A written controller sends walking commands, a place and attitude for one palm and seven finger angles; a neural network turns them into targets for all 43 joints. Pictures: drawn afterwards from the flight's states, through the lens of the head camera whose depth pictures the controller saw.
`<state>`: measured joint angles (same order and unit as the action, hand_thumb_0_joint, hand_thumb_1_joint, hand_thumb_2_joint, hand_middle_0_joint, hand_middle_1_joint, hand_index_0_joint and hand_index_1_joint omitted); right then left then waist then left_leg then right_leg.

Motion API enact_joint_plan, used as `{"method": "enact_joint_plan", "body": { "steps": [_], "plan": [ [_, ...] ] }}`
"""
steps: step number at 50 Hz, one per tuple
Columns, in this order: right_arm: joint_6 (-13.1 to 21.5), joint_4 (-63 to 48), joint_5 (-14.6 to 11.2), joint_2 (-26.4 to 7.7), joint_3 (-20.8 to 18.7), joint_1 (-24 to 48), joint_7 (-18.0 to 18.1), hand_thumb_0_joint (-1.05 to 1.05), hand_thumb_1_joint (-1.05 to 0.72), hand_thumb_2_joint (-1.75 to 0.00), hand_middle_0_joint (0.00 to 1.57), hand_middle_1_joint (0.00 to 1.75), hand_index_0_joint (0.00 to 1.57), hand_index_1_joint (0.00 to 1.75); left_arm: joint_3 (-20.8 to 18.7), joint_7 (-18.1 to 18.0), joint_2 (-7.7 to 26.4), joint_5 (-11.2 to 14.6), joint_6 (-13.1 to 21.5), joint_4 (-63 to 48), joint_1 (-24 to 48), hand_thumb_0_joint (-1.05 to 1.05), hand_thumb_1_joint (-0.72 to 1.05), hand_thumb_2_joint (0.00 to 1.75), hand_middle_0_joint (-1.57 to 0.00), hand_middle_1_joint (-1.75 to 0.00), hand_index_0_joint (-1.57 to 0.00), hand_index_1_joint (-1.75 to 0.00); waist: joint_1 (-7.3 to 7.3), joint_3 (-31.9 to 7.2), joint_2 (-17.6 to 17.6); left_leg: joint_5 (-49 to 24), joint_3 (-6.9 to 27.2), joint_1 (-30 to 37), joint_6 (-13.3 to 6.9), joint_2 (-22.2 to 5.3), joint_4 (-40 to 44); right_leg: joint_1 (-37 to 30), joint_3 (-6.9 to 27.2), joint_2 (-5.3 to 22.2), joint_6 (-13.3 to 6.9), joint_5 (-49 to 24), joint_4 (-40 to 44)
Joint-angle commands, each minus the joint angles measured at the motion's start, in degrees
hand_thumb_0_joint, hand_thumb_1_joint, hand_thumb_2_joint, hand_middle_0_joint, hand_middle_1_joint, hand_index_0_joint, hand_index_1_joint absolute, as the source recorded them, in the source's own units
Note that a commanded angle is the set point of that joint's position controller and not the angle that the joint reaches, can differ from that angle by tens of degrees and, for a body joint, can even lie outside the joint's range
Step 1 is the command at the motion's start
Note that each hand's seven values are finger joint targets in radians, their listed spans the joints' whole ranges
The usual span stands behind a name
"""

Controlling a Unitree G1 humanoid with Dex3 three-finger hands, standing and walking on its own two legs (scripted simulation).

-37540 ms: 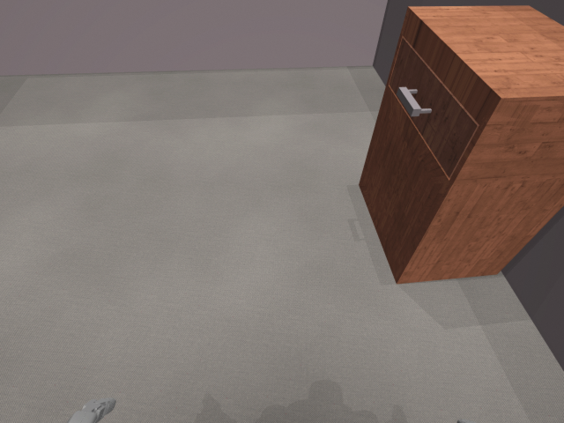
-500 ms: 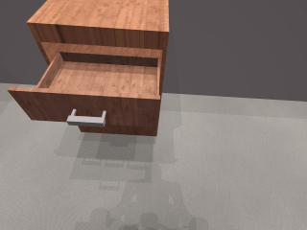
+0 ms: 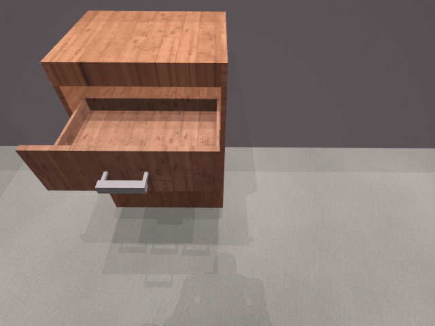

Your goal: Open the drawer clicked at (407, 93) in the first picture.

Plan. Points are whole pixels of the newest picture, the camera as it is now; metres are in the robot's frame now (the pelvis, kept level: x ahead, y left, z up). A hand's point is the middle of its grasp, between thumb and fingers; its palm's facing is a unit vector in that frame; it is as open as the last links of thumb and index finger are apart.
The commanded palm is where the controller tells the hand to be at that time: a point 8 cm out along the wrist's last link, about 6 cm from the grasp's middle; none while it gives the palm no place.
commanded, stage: let the arm hang, fingers relaxed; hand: left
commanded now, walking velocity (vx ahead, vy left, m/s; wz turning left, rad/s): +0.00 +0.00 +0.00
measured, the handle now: (123, 180) +0.49 +0.30 -0.11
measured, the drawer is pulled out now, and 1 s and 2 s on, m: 0.30 0.30 0.30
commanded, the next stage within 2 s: look to check the result in 0.16 s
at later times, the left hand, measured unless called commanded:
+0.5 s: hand out of the picture -0.01 +0.16 -0.18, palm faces +0.06 -0.98 -0.18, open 7.4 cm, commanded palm none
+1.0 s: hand out of the picture +0.01 +0.15 -0.18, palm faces +0.06 -0.98 -0.18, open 7.4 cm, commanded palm none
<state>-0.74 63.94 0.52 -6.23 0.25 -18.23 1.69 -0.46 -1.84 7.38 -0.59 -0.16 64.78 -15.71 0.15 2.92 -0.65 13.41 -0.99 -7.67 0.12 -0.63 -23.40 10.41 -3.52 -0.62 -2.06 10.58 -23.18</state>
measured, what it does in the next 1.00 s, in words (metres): stands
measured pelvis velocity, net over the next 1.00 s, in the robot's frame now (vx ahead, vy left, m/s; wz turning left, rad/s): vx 0.02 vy -0.01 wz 0.00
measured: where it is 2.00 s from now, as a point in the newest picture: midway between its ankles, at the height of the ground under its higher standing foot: outside the picture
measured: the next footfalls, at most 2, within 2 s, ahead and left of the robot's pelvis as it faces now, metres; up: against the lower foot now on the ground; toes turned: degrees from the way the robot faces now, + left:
none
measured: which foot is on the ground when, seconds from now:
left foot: down 0.00-1.00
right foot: down 0.00-1.00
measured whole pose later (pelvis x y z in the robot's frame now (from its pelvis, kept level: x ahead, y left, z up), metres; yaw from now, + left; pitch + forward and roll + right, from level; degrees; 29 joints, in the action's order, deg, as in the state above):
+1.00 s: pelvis +0.02 -0.01 +0.00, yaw +0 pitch -1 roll +0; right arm -0.3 64.3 0.4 -6.1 -0.3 -18.0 2.4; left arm -1.2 -2.1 6.9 -0.4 0.4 65.2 -16.1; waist 0.2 3.7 -0.7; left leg 14.3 -0.5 -6.9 1.1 -1.4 -22.6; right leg 9.8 -4.0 -1.4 -2.9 11.9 -23.0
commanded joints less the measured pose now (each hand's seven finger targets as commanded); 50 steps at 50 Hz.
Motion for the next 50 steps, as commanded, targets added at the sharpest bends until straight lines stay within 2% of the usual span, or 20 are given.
{"method": "enact_joint_plan", "body": {
  "steps": [1, 4, 5, 7, 9, 11, 16, 20, 25, 29, 30, 38, 43, 44, 45, 46, 50],
  "plan": [
    [0.53, -0.59, 0.31, -4.46, -1.04, -5.89, 0.63, 0.00, -0.90, -0.90, 0.20, 0.30, 0.20, 0.30, -1.33, -0.17, 6.48, -0.01, 0.48, -0.91, -4.38, 0.00, 0.90, 0.90, -0.20, -0.30, -0.20, -0.30, -0.10, 4.49, -0.50, -0.69, 3.36, -4.78, -2.22, -3.64, 4.65, 2.09, 6.58, 5.74, -1.03, 4.60, 6.71],
    [0.62, -0.52, 0.33, -4.11, -1.02, -6.58, 0.75, 0.00, -0.90, -0.90, 0.20, 0.30, 0.20, 0.30, -1.40, -0.20, 6.02, -0.07, 0.50, -0.93, -4.63, 0.00, 0.90, 0.90, -0.20, -0.30, -0.20, -0.30, 0.03, 4.51, -1.79, -0.83, 3.52, -4.91, -2.27, -3.98, 4.84, 2.10, 6.53, 5.52, -1.18, 3.56, 6.34],
    [0.75, -0.54, 0.29, -4.07, -1.02, -6.75, 0.79, 0.00, -0.90, -0.90, 0.20, 0.30, 0.20, 0.30, -1.52, -0.18, 6.08, -0.01, 0.53, -0.89, -4.55, 0.00, 0.90, 0.90, -0.20, -0.30, -0.20, -0.30, 0.00, 3.63, -1.03, -1.28, 3.73, -4.97, -2.27, -4.06, 4.88, 1.20, 6.43, 5.45, -1.16, 2.79, 6.03],
    [0.94, -0.53, 0.27, -4.23, -1.06, -6.66, 0.87, 0.00, -0.90, -0.90, 0.20, 0.30, 0.20, 0.30, -1.53, -0.16, 5.84, 0.04, 0.63, -0.70, -4.87, 0.00, 0.90, 0.90, -0.20, -0.30, -0.20, -0.30, -0.08, 2.49, -1.73, -2.60, 3.54, -4.23, -2.17, -4.15, 4.75, 0.41, 6.18, 5.57, -1.23, 0.94, 5.48],
    [0.98, -0.57, 0.15, -4.18, -1.11, -7.18, 0.95, 0.00, -0.90, -0.90, 0.20, 0.30, 0.20, 0.30, -1.53, -0.20, 5.78, 0.03, 0.62, -0.61, -4.89, 0.00, 0.90, 0.90, -0.20, -0.30, -0.20, -0.30, -0.05, 2.07, -0.24, -2.92, 3.81, -4.16, -2.31, -4.51, 4.79, 0.05, 5.76, 5.54, -1.12, 0.59, 5.32],
    [1.07, -0.58, 0.18, -4.23, -1.13, -7.01, 1.02, 0.00, -0.90, -0.90, 0.20, 0.30, 0.20, 0.30, -1.55, -0.19, 5.50, 0.09, 0.69, -0.53, -5.25, 0.00, 0.90, 0.90, -0.20, -0.30, -0.20, -0.30, -0.09, 1.68, -1.13, -4.07, 3.61, -3.63, -2.22, -4.32, 4.46, -0.11, 5.93, 5.66, -1.21, -0.63, 5.15],
    [0.81, -0.36, 0.17, -3.98, -1.08, -7.18, 1.02, 0.00, -0.90, -0.90, 0.20, 0.30, 0.20, 0.30, -1.41, -0.26, 5.28, 0.11, 0.65, -0.20, -5.57, 0.00, 0.90, 0.90, -0.20, -0.30, -0.20, -0.30, -0.02, 3.82, 0.25, -3.16, 3.40, -4.22, -2.13, -4.25, 4.48, 1.09, 5.88, 5.70, -1.23, 0.69, 5.69],
    [0.69, -0.30, 0.21, -3.87, -1.18, -7.54, 0.96, 0.00, -0.90, -0.90, 0.20, 0.30, 0.20, 0.30, -1.46, -0.32, 5.26, 0.07, 0.66, -0.28, -5.53, 0.00, 0.90, 0.90, -0.20, -0.30, -0.20, -0.30, 0.10, 3.94, 0.59, -2.93, 3.40, -4.16, -2.18, -4.11, 4.35, 1.30, 6.21, 5.63, -1.18, 1.80, 6.06],
    [0.83, -0.31, 0.23, -3.99, -1.20, -7.27, 1.01, 0.00, -0.90, -0.90, 0.20, 0.30, 0.20, 0.30, -1.47, -0.37, 5.20, 0.13, 0.85, -0.45, -5.75, 0.00, 0.90, 0.90, -0.20, -0.30, -0.20, -0.30, 0.09, 2.25, -0.88, -4.42, 3.32, -3.18, -2.02, -4.20, 3.97, 0.31, 6.17, 5.62, -1.26, -0.56, 5.64],
    [0.89, -0.37, 0.16, -3.88, -1.19, -7.00, 1.07, 0.00, -0.90, -0.90, 0.20, 0.30, 0.20, 0.30, -1.48, -0.41, 5.00, 0.08, 0.81, -0.40, -5.41, 0.00, 0.90, 0.90, -0.20, -0.30, -0.20, -0.30, 0.15, 3.01, -0.37, -4.86, 3.55, -3.53, -2.03, -4.55, 4.30, 0.46, 5.66, 5.45, -1.19, -1.40, 5.22],
    [0.94, -0.26, 0.19, -3.96, -1.16, -6.76, 1.11, 0.00, -0.90, -0.90, 0.20, 0.30, 0.20, 0.30, -1.45, -0.39, 4.88, 0.08, 0.81, -0.26, -5.49, 0.00, 0.90, 0.90, -0.20, -0.30, -0.20, -0.30, 0.04, 3.05, -1.20, -4.99, 3.43, -3.43, -2.01, -4.53, 4.46, 0.44, 5.70, 5.59, -1.21, -1.62, 5.20],
    [0.91, -0.63, 0.10, -4.17, -1.34, -6.33, 1.15, 0.00, -0.90, -0.90, 0.20, 0.30, 0.20, 0.30, -1.55, -0.42, 4.90, 0.04, 0.88, -0.47, -5.31, 0.00, 0.90, 0.90, -0.20, -0.30, -0.20, -0.30, 0.04, 2.96, 0.57, -5.64, 3.46, -2.70, -1.96, -4.49, 4.16, 0.52, 5.42, 5.51, -1.13, -2.37, 5.16],
    [0.94, -0.51, 0.09, -4.15, -1.35, -5.91, 1.16, 0.00, -0.90, -0.90, 0.20, 0.30, 0.20, 0.30, -1.60, -0.45, 5.03, 0.03, 0.95, -0.48, -5.26, 0.00, 0.90, 0.90, -0.20, -0.30, -0.20, -0.30, -0.01, 2.36, -1.04, -6.37, 3.13, -2.06, -1.79, -4.45, 4.11, 0.02, 5.57, 5.64, -1.17, -3.69, 5.14],
    [0.91, -0.40, 0.14, -4.00, -1.30, -6.07, 1.14, 0.00, -0.90, -0.90, 0.20, 0.30, 0.20, 0.30, -1.64, -0.40, 5.25, 0.10, 0.95, -0.51, -5.09, 0.00, 0.90, 0.90, -0.20, -0.30, -0.20, -0.30, 0.08, 2.18, -0.01, -5.98, 3.12, -2.22, -1.80, -4.55, 4.15, -0.35, 5.51, 5.71, -1.14, -3.36, 5.34],
    [0.94, -0.28, 0.19, -4.18, -1.31, -5.93, 1.16, 0.00, -0.90, -0.90, 0.20, 0.30, 0.20, 0.30, -1.63, -0.39, 5.03, 0.08, 0.94, -0.45, -4.89, 0.00, 0.90, 0.90, -0.20, -0.30, -0.20, -0.30, 0.11, 2.36, -0.81, -6.47, 3.16, -2.24, -1.77, -4.44, 4.27, -0.40, 5.73, 5.64, -1.16, -4.02, 5.17],
    [0.98, -0.31, 0.15, -4.21, -1.25, -6.07, 1.18, 0.00, -0.90, -0.90, 0.20, 0.30, 0.20, 0.30, -1.66, -0.38, 5.26, 0.12, 1.00, -0.51, -4.93, 0.00, 0.90, 0.90, -0.20, -0.30, -0.20, -0.30, 0.08, 2.03, 0.12, -6.71, 3.13, -2.25, -1.76, -4.57, 4.22, -0.72, 5.75, 5.66, -1.17, -4.56, 5.10],
    [0.98, -0.23, 0.11, -4.30, -1.26, -5.91, 1.20, 0.00, -0.90, -0.90, 0.20, 0.30, 0.20, 0.30, -1.65, -0.42, 5.40, 0.14, 1.04, -0.51, -4.98, 0.00, 0.90, 0.90, -0.20, -0.30, -0.20, -0.30, 0.04, 1.37, 0.02, -7.32, 2.92, -1.72, -1.71, -4.58, 4.17, -1.49, 5.48, 5.89, -1.16, -5.89, 5.07]
  ]
}}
